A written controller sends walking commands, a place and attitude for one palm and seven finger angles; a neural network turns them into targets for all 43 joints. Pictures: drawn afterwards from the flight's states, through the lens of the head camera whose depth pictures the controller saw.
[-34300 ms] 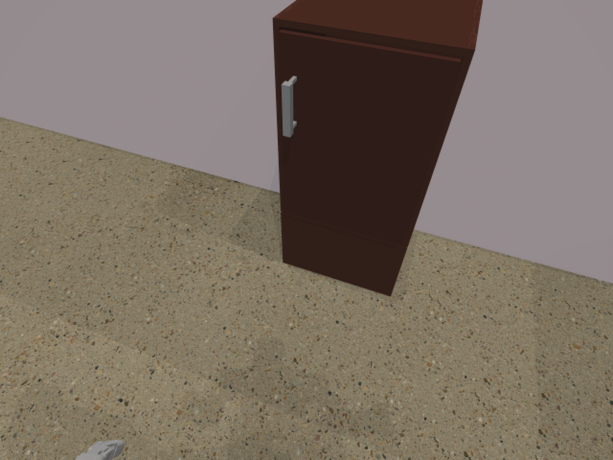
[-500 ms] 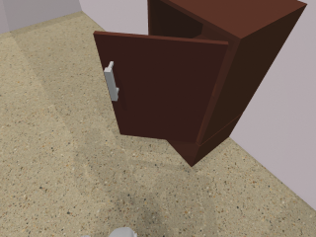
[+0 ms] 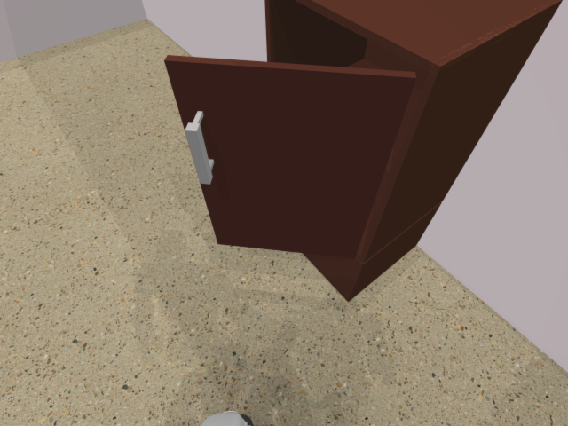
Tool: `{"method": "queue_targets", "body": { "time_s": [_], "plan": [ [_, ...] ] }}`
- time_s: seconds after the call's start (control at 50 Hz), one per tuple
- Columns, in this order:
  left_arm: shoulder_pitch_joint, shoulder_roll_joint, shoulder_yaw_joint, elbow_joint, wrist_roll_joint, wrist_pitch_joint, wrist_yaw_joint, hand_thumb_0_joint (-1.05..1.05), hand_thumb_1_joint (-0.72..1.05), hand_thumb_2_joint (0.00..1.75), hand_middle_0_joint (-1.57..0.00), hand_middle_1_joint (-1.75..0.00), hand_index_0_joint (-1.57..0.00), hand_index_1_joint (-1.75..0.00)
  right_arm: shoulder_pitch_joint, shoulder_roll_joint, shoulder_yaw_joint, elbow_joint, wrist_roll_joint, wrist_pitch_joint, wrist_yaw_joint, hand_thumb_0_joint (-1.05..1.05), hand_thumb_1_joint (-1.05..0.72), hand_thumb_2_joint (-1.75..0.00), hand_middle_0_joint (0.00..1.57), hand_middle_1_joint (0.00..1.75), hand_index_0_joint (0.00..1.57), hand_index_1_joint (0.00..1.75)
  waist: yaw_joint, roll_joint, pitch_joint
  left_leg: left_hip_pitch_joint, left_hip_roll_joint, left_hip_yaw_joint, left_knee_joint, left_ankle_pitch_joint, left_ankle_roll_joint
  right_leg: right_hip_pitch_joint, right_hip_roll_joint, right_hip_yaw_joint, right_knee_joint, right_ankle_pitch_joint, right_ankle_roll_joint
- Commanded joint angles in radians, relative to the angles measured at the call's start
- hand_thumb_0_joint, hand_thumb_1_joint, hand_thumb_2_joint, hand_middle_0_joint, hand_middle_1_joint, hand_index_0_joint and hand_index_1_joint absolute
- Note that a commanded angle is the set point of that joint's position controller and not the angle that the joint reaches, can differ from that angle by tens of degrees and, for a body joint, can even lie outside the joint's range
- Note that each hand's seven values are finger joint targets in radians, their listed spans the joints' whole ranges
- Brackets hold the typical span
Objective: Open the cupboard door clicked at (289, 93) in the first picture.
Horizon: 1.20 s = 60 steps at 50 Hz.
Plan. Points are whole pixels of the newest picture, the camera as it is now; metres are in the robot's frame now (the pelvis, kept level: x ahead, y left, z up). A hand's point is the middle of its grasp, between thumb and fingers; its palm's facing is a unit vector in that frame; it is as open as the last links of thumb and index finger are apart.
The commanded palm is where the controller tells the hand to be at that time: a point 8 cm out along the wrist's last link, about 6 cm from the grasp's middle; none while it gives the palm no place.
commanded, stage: come to a stop and stand still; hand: left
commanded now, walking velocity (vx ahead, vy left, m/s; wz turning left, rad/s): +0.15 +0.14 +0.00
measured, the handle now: (202, 148) +0.60 +0.22 -0.01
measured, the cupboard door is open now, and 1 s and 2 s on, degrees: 45 45 45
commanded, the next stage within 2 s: look again from close up in 0.60 s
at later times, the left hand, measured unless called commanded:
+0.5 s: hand out of the picture +0.00 +0.17 -0.18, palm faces +0.10 -0.98 -0.18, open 7.3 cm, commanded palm none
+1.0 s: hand out of the picture +0.02 +0.21 -0.17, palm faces +0.05 -0.96 -0.26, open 7.4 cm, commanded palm none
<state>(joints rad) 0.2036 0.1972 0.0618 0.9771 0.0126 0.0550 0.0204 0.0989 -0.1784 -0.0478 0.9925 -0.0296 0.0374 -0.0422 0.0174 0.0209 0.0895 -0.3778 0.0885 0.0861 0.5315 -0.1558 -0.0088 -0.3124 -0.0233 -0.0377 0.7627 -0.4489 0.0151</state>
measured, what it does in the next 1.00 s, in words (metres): steps on the spot: right foot, then left foot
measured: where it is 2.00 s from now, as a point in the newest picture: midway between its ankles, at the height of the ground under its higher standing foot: outside the picture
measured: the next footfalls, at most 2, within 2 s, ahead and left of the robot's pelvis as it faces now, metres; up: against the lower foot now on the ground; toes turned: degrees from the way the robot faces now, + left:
right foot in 0.04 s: +0.02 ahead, -0.14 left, +0.00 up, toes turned -2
left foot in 0.36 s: +0.01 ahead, +0.09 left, +0.00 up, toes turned +4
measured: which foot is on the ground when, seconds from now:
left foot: down 0.00-0.04, up 0.06-0.34, down 0.36-1.00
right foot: up 0.00-0.02, down 0.04-1.00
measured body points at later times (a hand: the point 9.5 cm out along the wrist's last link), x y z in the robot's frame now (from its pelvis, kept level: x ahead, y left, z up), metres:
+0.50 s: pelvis +0.00 -0.01 +0.01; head +0.03 +0.01 +0.46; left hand +0.00 +0.22 -0.16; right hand +0.02 -0.24 -0.14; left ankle -0.03 +0.09 -0.73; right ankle -0.02 -0.14 -0.73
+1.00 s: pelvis -0.01 +0.01 +0.00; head -0.03 +0.01 +0.45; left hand +0.02 +0.26 -0.15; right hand +0.06 -0.25 -0.14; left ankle -0.03 +0.09 -0.73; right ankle -0.02 -0.14 -0.73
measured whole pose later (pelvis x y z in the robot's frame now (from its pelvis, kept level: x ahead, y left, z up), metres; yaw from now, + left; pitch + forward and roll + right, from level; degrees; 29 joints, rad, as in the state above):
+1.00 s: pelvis -0.01 +0.01 +0.00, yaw +1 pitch -2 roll +0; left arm 0.28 0.23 0.02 1.00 0.02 0.01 0.04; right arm 0.22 -0.21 -0.03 1.01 -0.02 0.00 -0.04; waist 0.00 -0.01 0.00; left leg -0.20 -0.02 0.06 0.57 -0.33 0.05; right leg -0.20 -0.05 -0.04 0.55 -0.31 0.03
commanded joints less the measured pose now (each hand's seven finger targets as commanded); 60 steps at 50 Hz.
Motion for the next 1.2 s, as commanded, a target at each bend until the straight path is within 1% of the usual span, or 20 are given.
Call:
{"method": "queue_targets", "body": {
  "time_s": [0.0, 0.02, 0.04, 0.06, 0.08, 0.14, 0.22, 0.3, 0.34, 0.36, 0.42, 0.48, 0.6, 0.66, 0.68, 0.72, 0.74, 0.78, 0.84, 1.18],
  "plan": [
    [0.18, 0.137, 0.013, -0.002, 0.02, -0.042, 0.01, 0.0, 0.9, 0.9, -0.2, -0.3, -0.2, -0.3, 0.059, -0.061, -0.028, -0.056, 0.025, 0.005, 0.02, 0.0, -0.9, -0.9, 0.2, 0.3, 0.2, 0.3, 0.011, -0.238, -0.103, -0.096, -0.048, -0.041, 0.073, -0.329, -0.005, 0.152, -0.22, 0.285, -0.523, 0.011, -0.077],
    [0.103, 0.18, 0.01, -0.037, 0.015, -0.045, 0.012, 0.0, 0.9, 0.9, -0.2, -0.3, -0.2, -0.3, 0.011, -0.074, -0.026, -0.077, 0.02, 0.014, 0.033, 0.0, -0.9, -0.9, 0.2, 0.3, 0.2, 0.3, 0.024, -0.29, -0.022, -0.062, -0.061, -0.064, 0.193, -0.369, -0.015, -0.045, -0.351, 0.411, -0.644, -0.176, -0.154],
    [0.036, 0.189, 0.004, -0.062, 0.019, -0.045, 0.011, 0.0, 0.9, 0.9, -0.2, -0.3, -0.2, -0.3, 0.011, -0.088, -0.029, -0.076, 0.013, 0.013, 0.044, 0.0, -0.9, -0.9, 0.2, 0.3, 0.2, 0.3, 0.006, -0.216, 0.018, -0.023, -0.058, -0.09, 0.278, -0.344, -0.006, -0.149, -0.346, 0.382, -0.659, -0.259, -0.182],
    [-0.005, 0.168, 0.005, -0.064, 0.022, -0.048, 0.009, 0.0, 0.9, 0.9, -0.2, -0.3, -0.2, -0.3, 0.022, -0.076, -0.032, -0.06, 0.008, 0.013, 0.049, 0.0, -0.9, -0.9, 0.2, 0.3, 0.2, 0.3, -0.011, -0.187, 0.036, -0.036, -0.069, -0.089, 0.329, -0.292, -0.001, -0.15, -0.294, 0.346, -0.63, -0.179, -0.163],
    [-0.003, 0.147, 0.008, -0.055, 0.019, -0.056, 0.011, 0.0, 0.9, 0.9, -0.2, -0.3, -0.2, -0.3, 0.051, -0.07, -0.03, -0.041, 0.005, 0.011, 0.044, 0.0, -0.9, -0.9, 0.2, 0.3, 0.2, 0.3, -0.015, -0.249, 0.028, -0.055, -0.059, -0.097, 0.335, -0.253, -0.001, -0.085, -0.269, 0.33, -0.606, -0.073, -0.154],
    [0.014, 0.133, 0.003, -0.042, 0.012, -0.071, 0.004, 0.0, 0.9, 0.9, -0.2, -0.3, -0.2, -0.3, 0.125, -0.078, -0.027, 0.001, 0.009, -0.006, 0.048, 0.0, -0.9, -0.9, 0.2, 0.3, 0.2, 0.3, -0.017, -0.211, 0.027, -0.049, -0.061, -0.077, 0.305, -0.197, -0.015, 0.022, -0.236, 0.221, -0.558, 0.105, -0.143],
    [0.101, 0.153, 0.018, -0.003, 0.014, -0.076, 0.008, 0.0, 0.9, 0.9, -0.2, -0.3, -0.2, -0.3, 0.12, -0.063, -0.018, 0.002, 0.013, -0.023, 0.041, 0.0, -0.9, -0.9, 0.2, 0.3, 0.2, 0.3, 0.032, -0.163, -0.031, -0.029, -0.079, -0.054, 0.107, -0.26, -0.022, 0.212, -0.273, 0.235, -0.481, 0.37, -0.179],
    [0.083, 0.134, 0.015, 0.025, -0.005, -0.071, 0.013, 0.0, 0.9, 0.9, -0.2, -0.3, -0.2, -0.3, 0.212, -0.06, -0.002, 0.047, 0.017, -0.042, 0.024, 0.0, -0.9, -0.9, 0.2, 0.3, 0.2, 0.3, 0.0, -0.101, -0.1, 0.21, -0.074, -0.072, -0.19, 0.005, -0.008, 0.178, -0.207, 0.15, -0.32, 0.55, -0.116],
    [0.103, 0.075, -0.004, 0.033, -0.011, -0.066, 0.011, 0.0, 0.9, 0.9, -0.2, -0.3, -0.2, -0.3, 0.214, -0.115, -0.005, 0.053, 0.012, -0.052, 0.012, 0.0, -0.9, -0.9, 0.2, 0.3, 0.2, 0.3, 0.014, 0.049, -0.161, 0.303, 0.067, -0.185, -0.131, 0.323, 0.056, 0.113, -0.103, 0.054, -0.272, 0.398, -0.056],
    [0.094, 0.059, -0.009, 0.037, -0.007, -0.061, 0.015, 0.0, 0.9, 0.9, -0.2, -0.3, -0.2, -0.3, 0.213, -0.128, -0.004, 0.054, 0.011, -0.046, 0.007, 0.0, -0.9, -0.9, 0.2, 0.3, 0.2, 0.3, 0.013, 0.03, -0.147, 0.258, 0.085, -0.178, -0.127, 0.303, 0.073, 0.138, -0.079, 0.034, -0.3, 0.293, -0.047],
    [0.065, 0.059, -0.019, 0.062, -0.005, -0.05, 0.011, 0.0, 0.9, 0.9, -0.2, -0.3, -0.2, -0.3, 0.191, -0.101, 0.008, 0.071, 0.016, -0.046, -0.001, 0.0, -0.9, -0.9, 0.2, 0.3, 0.2, 0.3, 0.007, 0.07, -0.088, 0.218, 0.043, -0.161, -0.168, 0.253, 0.061, 0.155, -0.071, 0.029, -0.321, 0.309, -0.035],
    [0.082, 0.058, -0.028, 0.09, -0.003, -0.053, 0.01, 0.0, 0.9, 0.9, -0.2, -0.3, -0.2, -0.3, 0.194, -0.086, 0.012, 0.082, 0.019, -0.046, -0.002, 0.0, -0.9, -0.9, 0.2, 0.3, 0.2, 0.3, 0.004, 0.014, -0.04, 0.205, 0.019, -0.141, -0.172, 0.174, 0.042, 0.153, -0.083, 0.055, -0.365, 0.349, -0.043],
    [0.09, 0.045, -0.04, 0.117, -0.003, -0.057, 0.01, 0.0, 0.9, 0.9, -0.2, -0.3, -0.2, -0.3, 0.207, -0.074, 0.019, 0.103, 0.019, -0.052, -0.003, 0.0, -0.9, -0.9, 0.2, 0.3, 0.2, 0.3, -0.008, -0.033, -0.034, 0.23, 0.012, -0.135, -0.195, 0.154, 0.036, 0.152, -0.089, 0.057, -0.389, 0.359, -0.035],
    [0.099, 0.041, -0.044, 0.125, -0.004, -0.057, 0.011, 0.0, 0.9, 0.9, -0.2, -0.3, -0.2, -0.3, 0.21, -0.077, 0.024, 0.11, 0.018, -0.056, -0.005, 0.0, -0.9, -0.9, 0.2, 0.3, 0.2, 0.3, -0.008, -0.008, -0.029, 0.235, 0.011, -0.131, -0.202, 0.179, 0.035, 0.156, -0.088, 0.056, -0.39, 0.362, -0.032],
    [0.095, 0.234, -0.05, 0.031, 0.011, -0.079, 0.024, 0.0, 0.9, 0.9, -0.2, -0.3, -0.2, -0.3, 0.139, -0.212, 0.013, -0.004, 0.017, -0.065, 0.012, 0.0, -0.9, -0.9, 0.2, 0.3, 0.2, 0.3, -0.023, 0.018, 0.036, 0.194, -0.023, -0.158, -0.175, 0.304, 0.028, 0.102, -0.047, 0.032, -0.319, 0.42, -0.045],
    [0.128, 0.147, -0.021, 0.025, 0.01, -0.084, 0.031, 0.0, 0.9, 0.9, -0.2, -0.3, -0.2, -0.3, 0.175, -0.2, -0.024, -0.008, 0.008, -0.106, -0.006, 0.0, -0.9, -0.9, 0.2, 0.3, 0.2, 0.3, -0.016, 0.073, -0.21, 0.32, 0.036, -0.169, -0.045, 0.723, 0.043, 0.144, -0.068, 0.027, -0.201, 0.494, -0.059],
    [0.143, 0.125, -0.034, 0.018, 0.003, -0.086, 0.032, 0.0, 0.9, 0.9, -0.2, -0.3, -0.2, -0.3, 0.201, -0.183, -0.016, -0.007, 0.013, -0.104, -0.01, 0.0, -0.9, -0.9, 0.2, 0.3, 0.2, 0.3, -0.016, 0.084, -0.259, 0.365, 0.048, -0.171, -0.024, 0.769, 0.058, 0.136, -0.064, 0.022, -0.208, 0.451, -0.059],
    [0.158, 0.104, -0.034, 0.003, 0.003, -0.079, 0.031, 0.0, 0.9, 0.9, -0.2, -0.3, -0.2, -0.3, 0.2, -0.158, -0.01, -0.025, 0.013, -0.09, -0.009, 0.0, -0.9, -0.9, 0.2, 0.3, 0.2, 0.3, -0.013, 0.016, -0.245, 0.329, 0.044, -0.156, 0.007, 0.631, 0.074, 0.135, -0.062, 0.024, -0.238, 0.469, -0.059],
    [0.146, 0.126, -0.023, -0.013, 0.007, -0.068, 0.027, 0.0, 0.9, 0.9, -0.2, -0.3, -0.2, -0.3, 0.16, -0.153, -0.016, -0.049, 0.016, -0.069, -0.006, 0.0, -0.9, -0.9, 0.2, 0.3, 0.2, 0.3, -0.018, -0.032, -0.114, 0.173, -0.002, -0.132, -0.024, 0.288, 0.06, 0.131, -0.096, 0.063, -0.251, 0.545, -0.071],
    [0.118, 0.117, -0.051, -0.005, 0.008, -0.063, 0.018, 0.0, 0.9, 0.9, -0.2, -0.3, -0.2, -0.3, 0.14, -0.137, 0.011, -0.002, 0.016, -0.052, 0.029, 0.0, -0.9, -0.9, 0.2, 0.3, 0.2, 0.3, -0.017, -0.02, 0.016, 0.085, 0.001, -0.16, -0.221, -0.198, 0.048, 0.078, -0.078, 0.087, -0.393, 0.181, -0.026]
  ]
}}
